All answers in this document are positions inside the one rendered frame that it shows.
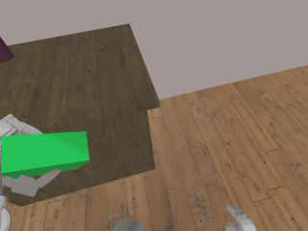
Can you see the sponge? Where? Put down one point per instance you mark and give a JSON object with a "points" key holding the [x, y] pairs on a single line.
{"points": [[36, 154]]}

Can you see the robot left forearm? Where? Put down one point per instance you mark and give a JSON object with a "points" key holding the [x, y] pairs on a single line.
{"points": [[5, 215]]}

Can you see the left robot thigh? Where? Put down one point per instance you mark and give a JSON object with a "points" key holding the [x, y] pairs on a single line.
{"points": [[128, 225]]}

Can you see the right robot hand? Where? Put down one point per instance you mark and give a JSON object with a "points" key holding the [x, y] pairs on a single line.
{"points": [[239, 215]]}

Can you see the left robot hand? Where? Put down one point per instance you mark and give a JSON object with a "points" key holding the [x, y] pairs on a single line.
{"points": [[10, 126]]}

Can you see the table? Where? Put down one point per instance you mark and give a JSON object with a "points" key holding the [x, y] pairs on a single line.
{"points": [[94, 82]]}

